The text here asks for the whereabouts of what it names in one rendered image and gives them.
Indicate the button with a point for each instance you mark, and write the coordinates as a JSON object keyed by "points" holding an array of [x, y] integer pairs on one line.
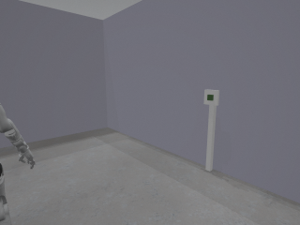
{"points": [[210, 97]]}

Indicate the right robot upper arm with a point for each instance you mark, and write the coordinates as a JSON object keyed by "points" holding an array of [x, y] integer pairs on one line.
{"points": [[5, 126]]}

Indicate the right robot shin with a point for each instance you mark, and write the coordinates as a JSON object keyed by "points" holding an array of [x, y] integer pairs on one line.
{"points": [[6, 221]]}

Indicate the panel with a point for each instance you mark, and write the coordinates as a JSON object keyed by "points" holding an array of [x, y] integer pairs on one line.
{"points": [[211, 126]]}

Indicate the right robot forearm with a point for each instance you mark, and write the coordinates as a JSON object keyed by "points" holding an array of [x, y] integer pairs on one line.
{"points": [[16, 138]]}

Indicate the robot right hand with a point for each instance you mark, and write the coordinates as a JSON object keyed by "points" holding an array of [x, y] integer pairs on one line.
{"points": [[29, 156]]}

